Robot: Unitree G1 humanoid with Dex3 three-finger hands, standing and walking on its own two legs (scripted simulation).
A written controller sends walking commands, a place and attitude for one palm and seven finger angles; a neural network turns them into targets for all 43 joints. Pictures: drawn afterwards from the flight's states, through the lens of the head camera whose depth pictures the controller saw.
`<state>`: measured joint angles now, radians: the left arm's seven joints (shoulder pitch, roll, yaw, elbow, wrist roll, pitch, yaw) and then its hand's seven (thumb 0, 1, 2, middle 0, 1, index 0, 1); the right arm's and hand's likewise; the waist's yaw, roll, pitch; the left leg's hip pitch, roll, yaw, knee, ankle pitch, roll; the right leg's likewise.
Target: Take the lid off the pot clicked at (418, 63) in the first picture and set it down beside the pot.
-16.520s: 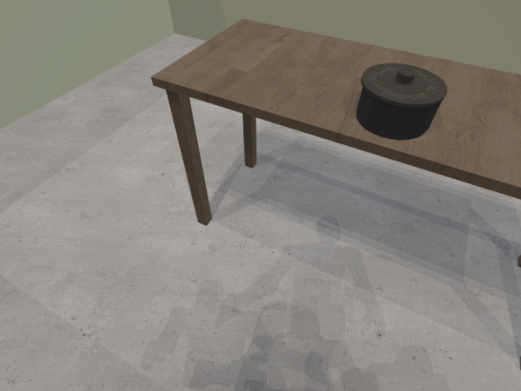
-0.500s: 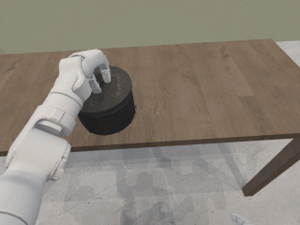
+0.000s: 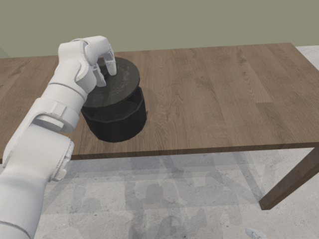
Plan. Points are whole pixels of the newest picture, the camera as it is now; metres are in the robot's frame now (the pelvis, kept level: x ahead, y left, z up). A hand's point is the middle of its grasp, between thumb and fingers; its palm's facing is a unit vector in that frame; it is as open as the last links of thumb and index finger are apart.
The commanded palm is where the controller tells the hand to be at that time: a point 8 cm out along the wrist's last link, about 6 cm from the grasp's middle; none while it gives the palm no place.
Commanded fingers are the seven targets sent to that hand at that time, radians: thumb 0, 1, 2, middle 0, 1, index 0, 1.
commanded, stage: lift the lid straight up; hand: left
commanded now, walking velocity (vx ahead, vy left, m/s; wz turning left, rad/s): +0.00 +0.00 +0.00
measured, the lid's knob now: (100, 73) +0.48 +0.15 +0.18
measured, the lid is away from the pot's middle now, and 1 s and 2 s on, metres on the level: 0.01 0.02 0.13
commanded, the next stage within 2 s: move the lid sideways beside the pot in 0.94 s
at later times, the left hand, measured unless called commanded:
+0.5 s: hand (97, 54) +0.47 +0.14 +0.25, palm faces -0.28 -0.13 -0.95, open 6.5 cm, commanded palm +0.45 +0.15 +0.32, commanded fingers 0.00 0.82 0.67 -0.96 -1.04 -0.98 -1.08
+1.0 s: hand (86, 46) +0.46 +0.15 +0.27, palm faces -0.23 -0.13 -0.96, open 6.5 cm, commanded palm +0.45 +0.15 +0.34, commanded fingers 0.00 0.82 0.67 -0.96 -1.04 -0.98 -1.08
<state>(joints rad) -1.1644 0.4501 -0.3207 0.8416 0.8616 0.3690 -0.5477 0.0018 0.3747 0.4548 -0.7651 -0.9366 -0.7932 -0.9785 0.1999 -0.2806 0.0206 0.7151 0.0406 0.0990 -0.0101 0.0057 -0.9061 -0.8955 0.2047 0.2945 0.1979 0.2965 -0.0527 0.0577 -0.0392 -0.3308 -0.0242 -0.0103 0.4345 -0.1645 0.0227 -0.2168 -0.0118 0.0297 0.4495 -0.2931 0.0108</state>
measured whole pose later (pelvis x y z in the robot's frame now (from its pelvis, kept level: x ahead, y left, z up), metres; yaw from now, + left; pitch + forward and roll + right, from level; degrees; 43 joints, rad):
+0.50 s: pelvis +0.00 +0.00 +0.00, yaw +0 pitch +4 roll +0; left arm -1.31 0.45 -0.30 0.94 0.88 0.38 -0.57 0.01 0.37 0.46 -0.76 -0.93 -0.80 -0.98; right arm 0.22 -0.28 0.02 0.73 0.03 0.07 -0.01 0.01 -0.91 -0.90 0.20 0.29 0.20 0.30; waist -0.06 0.06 -0.04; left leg -0.33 -0.03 0.00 0.41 -0.15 0.03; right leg -0.22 -0.01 0.04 0.44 -0.28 0.01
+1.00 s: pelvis +0.00 +0.00 +0.00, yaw +0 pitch +3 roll +0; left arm -1.33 0.47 -0.32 0.87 0.88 0.42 -0.61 0.02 0.37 0.46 -0.77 -0.93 -0.80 -0.98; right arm 0.18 -0.28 0.03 0.71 0.04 0.07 0.00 0.01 -0.91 -0.90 0.20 0.29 0.20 0.30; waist -0.04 0.05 -0.04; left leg -0.32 -0.03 -0.01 0.41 -0.15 0.02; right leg -0.21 -0.02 0.03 0.44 -0.28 0.01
